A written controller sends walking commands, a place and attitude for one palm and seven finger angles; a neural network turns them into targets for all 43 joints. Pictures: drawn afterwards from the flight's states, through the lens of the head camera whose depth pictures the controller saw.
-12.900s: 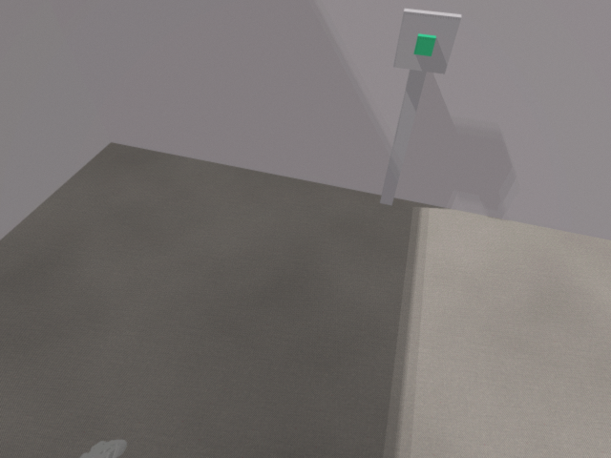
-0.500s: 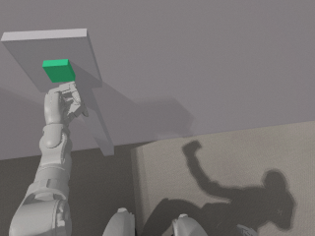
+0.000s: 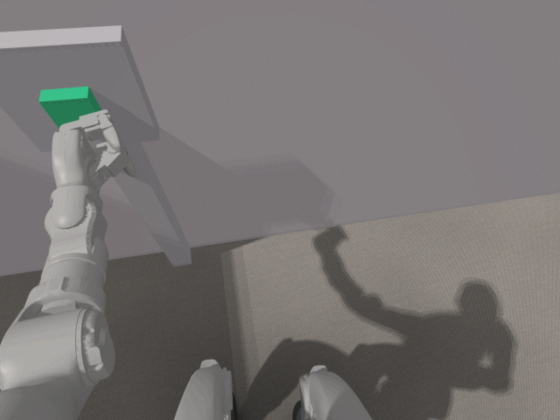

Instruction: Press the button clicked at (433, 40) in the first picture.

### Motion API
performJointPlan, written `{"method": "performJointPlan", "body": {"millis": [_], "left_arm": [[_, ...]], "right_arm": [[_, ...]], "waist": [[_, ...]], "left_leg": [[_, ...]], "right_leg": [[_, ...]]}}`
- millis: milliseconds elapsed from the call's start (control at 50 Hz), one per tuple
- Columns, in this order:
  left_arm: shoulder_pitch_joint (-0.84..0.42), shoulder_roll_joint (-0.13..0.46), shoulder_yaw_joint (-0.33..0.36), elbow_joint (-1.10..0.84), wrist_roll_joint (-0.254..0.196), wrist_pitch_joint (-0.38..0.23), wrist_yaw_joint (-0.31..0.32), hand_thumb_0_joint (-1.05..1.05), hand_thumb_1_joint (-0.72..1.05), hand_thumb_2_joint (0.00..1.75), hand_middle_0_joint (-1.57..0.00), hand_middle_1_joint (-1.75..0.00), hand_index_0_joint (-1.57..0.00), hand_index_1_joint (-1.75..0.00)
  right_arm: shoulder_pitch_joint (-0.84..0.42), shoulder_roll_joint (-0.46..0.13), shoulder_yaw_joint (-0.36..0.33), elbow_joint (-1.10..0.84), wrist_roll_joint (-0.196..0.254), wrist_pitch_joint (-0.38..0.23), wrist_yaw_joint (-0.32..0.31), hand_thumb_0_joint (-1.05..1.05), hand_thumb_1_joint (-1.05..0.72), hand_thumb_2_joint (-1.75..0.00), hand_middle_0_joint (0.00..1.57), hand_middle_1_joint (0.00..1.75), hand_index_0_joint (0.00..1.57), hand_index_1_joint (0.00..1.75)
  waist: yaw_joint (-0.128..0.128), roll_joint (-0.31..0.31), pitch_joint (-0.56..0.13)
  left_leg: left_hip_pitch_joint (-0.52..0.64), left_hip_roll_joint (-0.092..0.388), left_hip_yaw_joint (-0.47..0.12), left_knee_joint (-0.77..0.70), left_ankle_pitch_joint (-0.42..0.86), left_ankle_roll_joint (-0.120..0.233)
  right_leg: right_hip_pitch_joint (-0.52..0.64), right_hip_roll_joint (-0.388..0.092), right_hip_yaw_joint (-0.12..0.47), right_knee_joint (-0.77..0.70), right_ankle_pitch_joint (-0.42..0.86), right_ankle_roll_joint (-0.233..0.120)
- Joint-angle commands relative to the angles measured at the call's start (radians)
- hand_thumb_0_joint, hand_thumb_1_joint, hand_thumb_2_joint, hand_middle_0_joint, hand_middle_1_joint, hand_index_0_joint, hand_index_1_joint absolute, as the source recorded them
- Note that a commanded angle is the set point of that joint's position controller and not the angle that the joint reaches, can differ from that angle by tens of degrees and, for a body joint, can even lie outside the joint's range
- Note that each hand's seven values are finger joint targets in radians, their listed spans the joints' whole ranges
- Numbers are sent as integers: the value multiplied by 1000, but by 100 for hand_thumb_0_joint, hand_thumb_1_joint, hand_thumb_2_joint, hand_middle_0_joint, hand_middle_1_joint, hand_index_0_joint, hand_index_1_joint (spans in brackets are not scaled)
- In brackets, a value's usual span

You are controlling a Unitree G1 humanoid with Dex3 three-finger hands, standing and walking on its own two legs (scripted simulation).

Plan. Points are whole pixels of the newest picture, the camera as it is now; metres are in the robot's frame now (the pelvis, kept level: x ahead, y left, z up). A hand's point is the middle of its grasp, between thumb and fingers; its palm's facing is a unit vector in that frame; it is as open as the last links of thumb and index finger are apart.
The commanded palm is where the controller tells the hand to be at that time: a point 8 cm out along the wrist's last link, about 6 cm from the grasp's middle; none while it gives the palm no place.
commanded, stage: press the button with the knuckle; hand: left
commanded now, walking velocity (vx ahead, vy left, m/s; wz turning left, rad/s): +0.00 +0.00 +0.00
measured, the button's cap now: (75, 108) +0.53 +0.26 +0.09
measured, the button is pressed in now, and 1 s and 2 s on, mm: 0 8 0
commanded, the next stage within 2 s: hold the button down briefly in 0.66 s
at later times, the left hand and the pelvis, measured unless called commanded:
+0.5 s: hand (122, 144) +0.49 +0.21 +0.05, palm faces +0.13 -0.99 -0.01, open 3.4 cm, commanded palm +0.49 +0.25 +0.06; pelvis -0.01 +0.00 -0.01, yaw -1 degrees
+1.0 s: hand (121, 143) +0.50 +0.21 +0.05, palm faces +0.13 -0.99 -0.04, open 3.4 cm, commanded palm +0.51 +0.24 +0.06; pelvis -0.04 +0.01 -0.02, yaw +0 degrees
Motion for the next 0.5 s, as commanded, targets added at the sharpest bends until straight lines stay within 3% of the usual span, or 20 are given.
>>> {"method": "performJointPlan", "body": {"millis": [0, 60, 100, 160, 180, 220, 240, 280, 320, 360, 400, 480], "left_arm": [[-407, 270, 48, -185, 0, -55, 2, 0, 90, 90, -130, -150, -130, -150], [-418, 304, 74, -206, 0, -63, 0, 0, 90, 90, -130, -150, -130, -150], [-435, 287, 62, -207, 1, -66, -3, 0, 90, 90, -130, -150, -130, -150], [-442, 350, 106, -170, -2, -52, -8, 0, 90, 90, -130, -150, -130, -150], [-454, 373, 120, -190, 2, -56, -8, 0, 90, 90, -130, -150, -130, -150], [-481, 328, 80, -184, 6, -52, -13, 0, 90, 90, -130, -150, -130, -150], [-496, 322, 77, -170, 3, -48, -12, 0, 90, 90, -130, -150, -130, -150], [-520, 352, 93, -143, 6, -43, -8, 0, 90, 90, -130, -150, -130, -150], [-523, 367, 101, -136, 10, -41, -3, 0, 90, 90, -130, -150, -130, -150], [-582, 359, 80, -140, 18, -43, 1, 0, 90, 90, -130, -150, -130, -150], [-592, 378, 97, -154, 24, -52, 7, 0, 90, 90, -130, -150, -130, -150], [-649, 370, 77, -115, 30, -50, 11, 0, 90, 90, -130, -150, -130, -150]], "right_arm": [[133, -162, -57, -77, -5, -17, -13, 0, -90, -90, 20, 30, 20, 30], [145, -161, -59, -76, -7, -13, -12, 0, -90, -90, 20, 30, 20, 30], [150, -159, -60, -70, -7, -11, -9, 0, -90, -90, 20, 30, 20, 30], [159, -167, -58, -65, -4, -6, -15, 0, -90, -90, 20, 30, 20, 30], [159, -168, -57, -65, -6, -7, -17, 0, -90, -90, 20, 30, 20, 30], [161, -162, -55, -61, -3, -6, -17, 0, -90, -90, 20, 30, 20, 30], [162, -164, -55, -56, -5, -8, -16, 0, -90, -90, 20, 30, 20, 30], [170, -169, -53, -51, -6, -9, -19, 0, -90, -90, 20, 30, 20, 30], [171, -172, -52, -57, -8, -11, -19, 0, -90, -90, 20, 30, 20, 30], [171, -173, -49, -51, -10, -13, -18, 0, -90, -90, 20, 30, 20, 30], [179, -177, -52, -51, -14, -13, -16, 0, -90, -90, 20, 30, 20, 30], [175, -177, -45, -51, -14, -17, -16, 0, -90, -90, 20, 30, 20, 30]], "waist": [[-13, 55, -456], [-12, 57, -487], [-23, 74, -491], [-31, 16, -442], [-21, 49, -457], [-32, 98, -464], [-44, 91, -451], [-52, 66, -426], [-48, 65, -450], [-64, 110, -444], [-57, 130, -491], [-81, 114, -449]], "left_leg": [[362, -38, -31, -103, 267, 31], [363, -35, -27, -94, 299, 32], [379, -34, -29, -89, 310, 32], [302, -34, -23, -88, 257, 38], [316, -34, -28, -89, 273, 36], [364, -32, -33, -94, 284, 30], [364, -29, -35, -89, 271, 32], [343, -27, -43, -87, 257, 34], [336, -28, -44, -86, 251, 34], [359, -25, -48, -82, 249, 33], [399, -22, -57, -77, 279, 30], [360, -21, -65, -76, 218, 33]], "right_leg": [[148, 16, 56, -167, 322, 15], [173, 17, 62, -162, 364, 17], [153, 19, 59, -160, 368, 18], [183, 18, 72, -175, 344, 25], [180, 18, 71, -166, 354, 20], [135, 19, 57, -165, 336, 17], [114, 21, 57, -171, 315, 19], [100, 23, 54, -168, 297, 18], [108, 22, 55, -167, 287, 19], [64, 22, 50, -165, 269, 17], [51, 24, 45, -154, 274, 14], [17, 26, 44, -159, 215, 14]]}}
